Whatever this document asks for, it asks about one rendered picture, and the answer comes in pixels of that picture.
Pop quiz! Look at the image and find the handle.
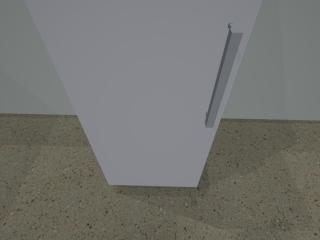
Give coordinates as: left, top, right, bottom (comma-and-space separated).
205, 22, 243, 128

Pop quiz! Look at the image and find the fridge door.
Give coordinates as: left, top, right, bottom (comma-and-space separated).
25, 0, 261, 187

